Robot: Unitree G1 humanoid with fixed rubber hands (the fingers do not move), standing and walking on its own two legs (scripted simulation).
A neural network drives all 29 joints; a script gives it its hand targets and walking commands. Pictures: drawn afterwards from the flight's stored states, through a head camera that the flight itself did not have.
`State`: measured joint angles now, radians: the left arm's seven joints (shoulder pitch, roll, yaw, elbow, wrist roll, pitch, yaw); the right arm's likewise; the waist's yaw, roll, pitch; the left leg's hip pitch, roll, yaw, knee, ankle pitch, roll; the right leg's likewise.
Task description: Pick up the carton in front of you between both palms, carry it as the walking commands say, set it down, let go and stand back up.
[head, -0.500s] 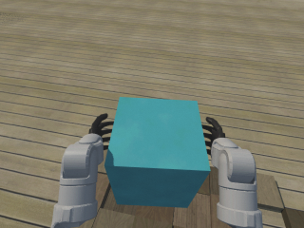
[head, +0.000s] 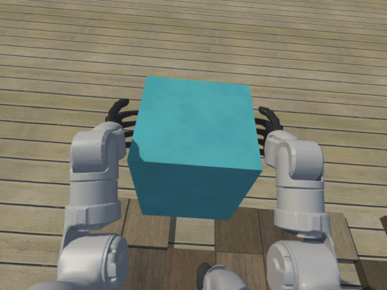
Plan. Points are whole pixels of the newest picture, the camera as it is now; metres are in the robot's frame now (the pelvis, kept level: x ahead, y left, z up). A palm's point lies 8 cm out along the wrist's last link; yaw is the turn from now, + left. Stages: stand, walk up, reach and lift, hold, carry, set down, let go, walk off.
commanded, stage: carry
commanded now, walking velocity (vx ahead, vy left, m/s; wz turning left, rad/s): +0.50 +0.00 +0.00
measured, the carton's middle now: (191, 154) +0.39 -0.02 +0.03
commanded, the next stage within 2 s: none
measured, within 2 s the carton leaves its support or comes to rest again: neither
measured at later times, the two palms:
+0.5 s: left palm (116, 63) +0.65 +0.17 +0.08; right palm (226, 64) +0.66 -0.13 +0.07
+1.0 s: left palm (141, 6) +0.92 +0.12 +0.10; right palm (232, 13) +0.91 -0.18 +0.10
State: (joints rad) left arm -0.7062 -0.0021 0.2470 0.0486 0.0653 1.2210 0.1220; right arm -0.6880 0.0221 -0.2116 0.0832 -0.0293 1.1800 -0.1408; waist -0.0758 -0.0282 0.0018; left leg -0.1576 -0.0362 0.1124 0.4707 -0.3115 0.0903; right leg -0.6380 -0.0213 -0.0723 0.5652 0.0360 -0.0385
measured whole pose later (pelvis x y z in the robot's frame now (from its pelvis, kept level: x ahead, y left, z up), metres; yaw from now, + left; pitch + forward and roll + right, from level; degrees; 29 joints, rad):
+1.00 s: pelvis +0.65 -0.02 -0.03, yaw -1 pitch +3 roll +2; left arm -0.20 -0.13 0.15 -0.38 0.12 1.27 0.08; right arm -0.22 0.14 -0.10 -0.34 -0.11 1.26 -0.10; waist -0.03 -0.02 -0.18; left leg 0.03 0.02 0.14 0.38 -0.46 -0.04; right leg -0.44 -0.08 -0.13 0.40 0.03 0.01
